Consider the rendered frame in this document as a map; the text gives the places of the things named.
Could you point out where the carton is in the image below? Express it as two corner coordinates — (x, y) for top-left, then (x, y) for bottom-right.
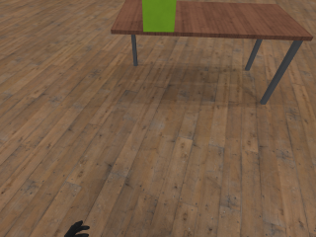
(142, 0), (177, 33)

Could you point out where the robot left hand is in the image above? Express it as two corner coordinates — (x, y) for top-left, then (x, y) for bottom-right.
(64, 220), (90, 237)

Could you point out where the table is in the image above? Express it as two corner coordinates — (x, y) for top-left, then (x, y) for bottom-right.
(111, 0), (314, 105)

